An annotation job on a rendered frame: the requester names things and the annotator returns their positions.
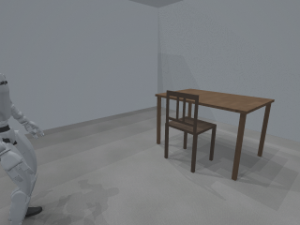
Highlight robot right forearm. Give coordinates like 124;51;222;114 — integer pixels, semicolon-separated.
0;136;11;157

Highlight right robot hand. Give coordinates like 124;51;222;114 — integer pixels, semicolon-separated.
0;151;34;182

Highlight table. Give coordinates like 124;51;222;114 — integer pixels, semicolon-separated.
155;88;275;181

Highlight left robot shin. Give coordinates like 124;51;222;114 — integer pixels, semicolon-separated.
28;173;38;197

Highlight left robot thigh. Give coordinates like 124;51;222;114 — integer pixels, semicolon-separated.
13;130;38;181

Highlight chair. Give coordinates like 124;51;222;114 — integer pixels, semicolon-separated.
164;90;217;173

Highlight robot left forearm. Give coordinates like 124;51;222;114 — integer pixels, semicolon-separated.
10;101;30;126

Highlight left robot hand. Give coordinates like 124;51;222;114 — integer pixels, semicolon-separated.
24;121;45;140

